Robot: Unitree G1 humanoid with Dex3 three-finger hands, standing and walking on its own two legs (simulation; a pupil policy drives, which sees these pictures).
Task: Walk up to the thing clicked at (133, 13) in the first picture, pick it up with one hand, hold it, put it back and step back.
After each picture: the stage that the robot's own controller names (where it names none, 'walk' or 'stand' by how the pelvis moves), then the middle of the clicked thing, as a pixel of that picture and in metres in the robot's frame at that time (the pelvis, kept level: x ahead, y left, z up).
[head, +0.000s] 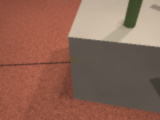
stand; (134, 5) +0.83 -0.25 +0.05
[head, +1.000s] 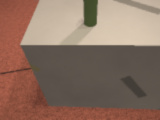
walk; (90, 1) +0.76 +0.02 +0.09
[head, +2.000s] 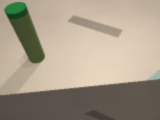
stand; (28, 36) +0.52 +0.25 +0.08
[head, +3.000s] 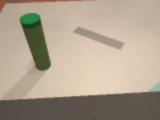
stand; (37, 45) +0.52 +0.22 +0.05
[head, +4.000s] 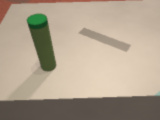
stand; (43, 45) +0.51 +0.20 +0.06
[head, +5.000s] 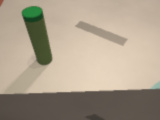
stand; (39, 39) +0.53 +0.21 +0.05
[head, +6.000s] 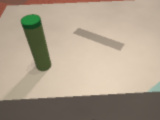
stand; (38, 45) +0.53 +0.21 +0.05
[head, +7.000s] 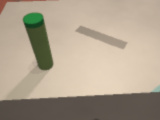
stand; (40, 44) +0.52 +0.20 +0.05
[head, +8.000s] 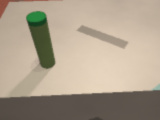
stand; (42, 43) +0.53 +0.19 +0.05
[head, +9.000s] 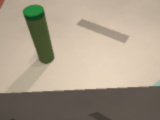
rise first; (41, 37) +0.53 +0.20 +0.06
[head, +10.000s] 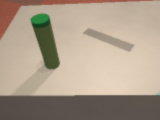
go down; (47, 44) +0.53 +0.21 +0.06
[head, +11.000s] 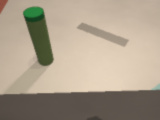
go down; (40, 39) +0.54 +0.19 +0.07
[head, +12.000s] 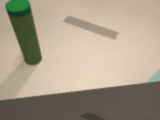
go down; (27, 36) +0.51 +0.20 +0.08
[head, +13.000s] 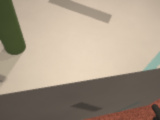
close in; (5, 21) +0.51 +0.21 +0.11
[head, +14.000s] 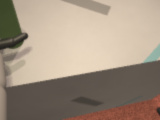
close; (2, 13) +0.52 +0.21 +0.13
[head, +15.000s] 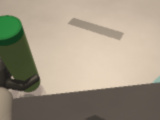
lift; (20, 61) +0.35 +0.19 +0.16
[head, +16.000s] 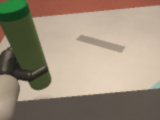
lift; (28, 51) +0.33 +0.17 +0.24
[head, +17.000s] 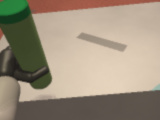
hold; (29, 51) +0.32 +0.16 +0.23
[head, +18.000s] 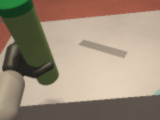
hold; (34, 46) +0.32 +0.14 +0.26
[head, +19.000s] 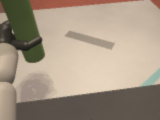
crouch; (23, 24) +0.43 +0.17 +0.24
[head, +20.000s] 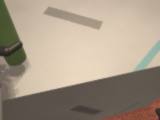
lower; (2, 30) +0.49 +0.21 +0.12
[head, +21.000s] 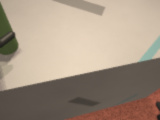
lower; out of the picture +0.51 +0.22 +0.13
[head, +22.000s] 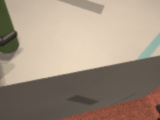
lower; out of the picture +0.51 +0.21 +0.13
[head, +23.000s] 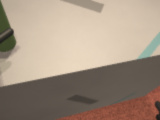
lower; out of the picture +0.51 +0.22 +0.13
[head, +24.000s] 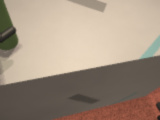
rest; out of the picture +0.52 +0.21 +0.13
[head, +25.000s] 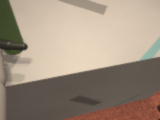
open; (2, 20) +0.50 +0.20 +0.13
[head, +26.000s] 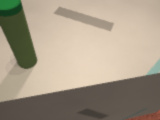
sink last; (19, 37) +0.47 +0.19 +0.11
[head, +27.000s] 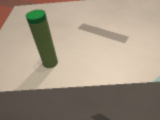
stand; (44, 41) +0.52 +0.21 +0.09
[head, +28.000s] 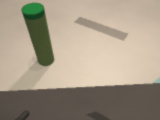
stand; (40, 38) +0.50 +0.20 +0.09
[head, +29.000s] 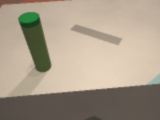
stand; (37, 45) +0.50 +0.21 +0.08
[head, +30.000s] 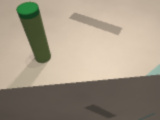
walk; (36, 36) +0.52 +0.20 +0.06
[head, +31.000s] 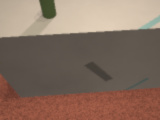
walk; out of the picture +0.75 +0.21 +0.08
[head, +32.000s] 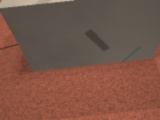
walk; out of the picture +1.08 +0.25 +0.07
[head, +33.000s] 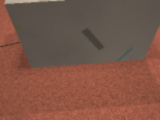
stand; out of the picture +1.20 +0.22 +0.07
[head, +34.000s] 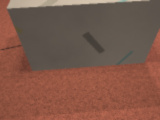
stand; out of the picture +1.19 +0.22 +0.05
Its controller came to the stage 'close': yes
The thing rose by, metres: 0.22
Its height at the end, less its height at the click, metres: +0.00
